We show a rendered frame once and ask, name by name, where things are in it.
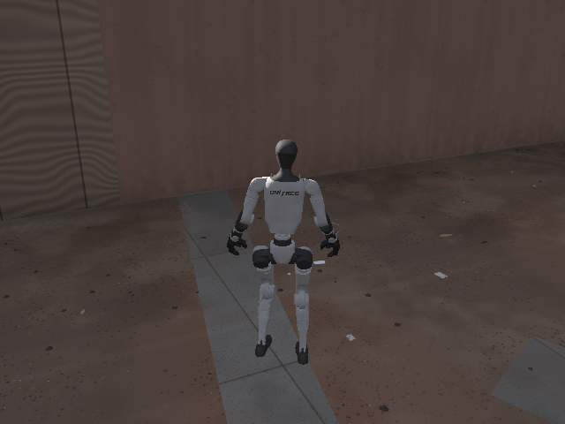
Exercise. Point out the robot head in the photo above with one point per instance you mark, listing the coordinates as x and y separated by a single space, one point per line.
286 152

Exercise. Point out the robot left foot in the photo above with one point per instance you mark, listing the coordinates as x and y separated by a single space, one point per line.
260 350

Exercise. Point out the robot left forearm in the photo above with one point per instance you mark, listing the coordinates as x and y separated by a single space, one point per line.
239 229

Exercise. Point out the robot right forearm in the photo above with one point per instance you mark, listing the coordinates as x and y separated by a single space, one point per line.
329 232

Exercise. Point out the right robot upper arm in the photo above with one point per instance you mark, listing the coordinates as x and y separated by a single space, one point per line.
312 188

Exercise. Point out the right robot hand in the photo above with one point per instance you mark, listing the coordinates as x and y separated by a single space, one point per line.
336 247

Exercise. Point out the left robot upper arm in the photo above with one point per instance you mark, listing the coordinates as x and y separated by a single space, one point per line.
251 198

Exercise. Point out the left robot hand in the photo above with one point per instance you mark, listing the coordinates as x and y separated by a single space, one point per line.
231 245

